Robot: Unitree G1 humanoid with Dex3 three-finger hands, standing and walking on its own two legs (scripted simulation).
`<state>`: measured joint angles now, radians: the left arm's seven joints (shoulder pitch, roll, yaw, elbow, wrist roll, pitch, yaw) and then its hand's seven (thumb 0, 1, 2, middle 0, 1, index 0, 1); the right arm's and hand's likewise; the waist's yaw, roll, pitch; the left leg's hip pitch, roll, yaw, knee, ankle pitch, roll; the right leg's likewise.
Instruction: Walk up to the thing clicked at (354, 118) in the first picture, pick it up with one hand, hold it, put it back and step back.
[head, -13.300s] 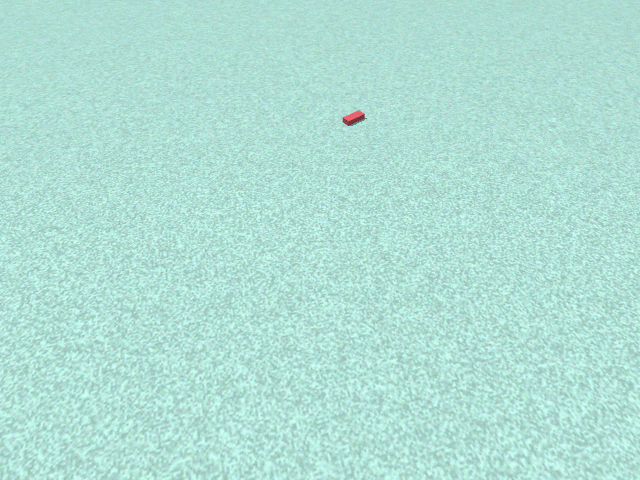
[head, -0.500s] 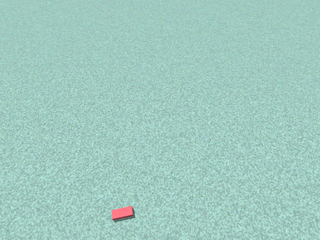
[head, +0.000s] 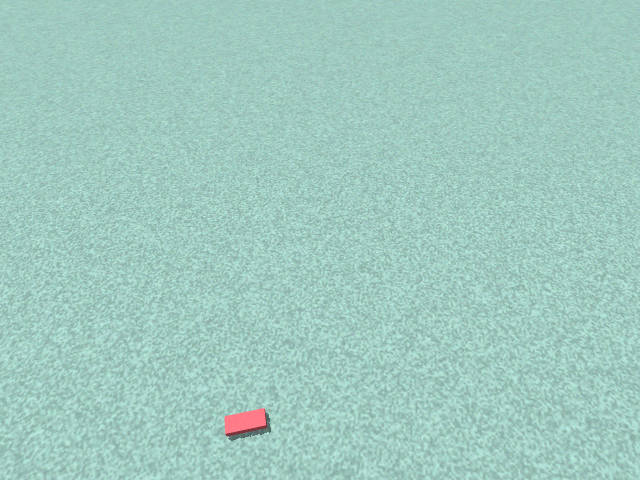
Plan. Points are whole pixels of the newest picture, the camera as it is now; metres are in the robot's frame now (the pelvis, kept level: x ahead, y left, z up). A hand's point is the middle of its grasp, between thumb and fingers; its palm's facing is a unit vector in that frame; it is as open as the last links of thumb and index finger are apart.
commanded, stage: stand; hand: left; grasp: from above
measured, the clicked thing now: (245, 422) +0.40 +0.24 -0.77
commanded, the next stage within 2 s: rise first in 0.70 s
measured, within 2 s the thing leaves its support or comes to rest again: neither
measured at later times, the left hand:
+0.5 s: hand out of the picture +0.07 +0.26 -0.16, palm faces -0.03 -0.94 -0.35, open 7.4 cm
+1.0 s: hand out of the picture +0.14 +0.25 -0.17, palm faces +0.01 -0.94 -0.33, open 8.2 cm
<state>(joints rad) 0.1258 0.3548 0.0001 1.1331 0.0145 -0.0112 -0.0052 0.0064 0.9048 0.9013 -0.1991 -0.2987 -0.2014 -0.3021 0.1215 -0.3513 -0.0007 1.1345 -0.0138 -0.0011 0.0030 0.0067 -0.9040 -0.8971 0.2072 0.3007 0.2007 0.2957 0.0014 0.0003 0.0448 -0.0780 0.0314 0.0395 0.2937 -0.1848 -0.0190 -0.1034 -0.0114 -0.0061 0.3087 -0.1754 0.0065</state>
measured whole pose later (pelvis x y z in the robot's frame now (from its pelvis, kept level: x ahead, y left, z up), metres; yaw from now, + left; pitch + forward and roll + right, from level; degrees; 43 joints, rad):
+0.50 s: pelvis +0.00 +0.00 +0.00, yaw +0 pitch -2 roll +0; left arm 0.12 0.36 0.00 1.13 0.01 -0.01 -0.01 0.01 0.90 0.90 -0.20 -0.30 -0.20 -0.30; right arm 0.12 -0.35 0.00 1.13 -0.01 0.00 0.00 0.01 -0.90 -0.90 0.21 0.30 0.20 0.30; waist 0.00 0.00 0.05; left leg -0.08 0.03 0.04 0.30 -0.19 -0.02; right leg -0.11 -0.01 -0.01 0.31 -0.18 0.01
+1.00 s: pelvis -0.01 +0.00 -0.02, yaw +1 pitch +5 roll +0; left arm -0.06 0.34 0.12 1.07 0.08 -0.03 -0.03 0.01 0.62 0.85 -0.25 -0.53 -0.24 -0.54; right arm 0.19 -0.28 -0.01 0.85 0.03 -0.04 -0.03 0.01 -0.91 -0.90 0.21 0.30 0.20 0.30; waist -0.02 -0.01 0.03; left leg -0.37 0.03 0.01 0.54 -0.27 -0.02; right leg -0.38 -0.02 -0.03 0.54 -0.26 0.00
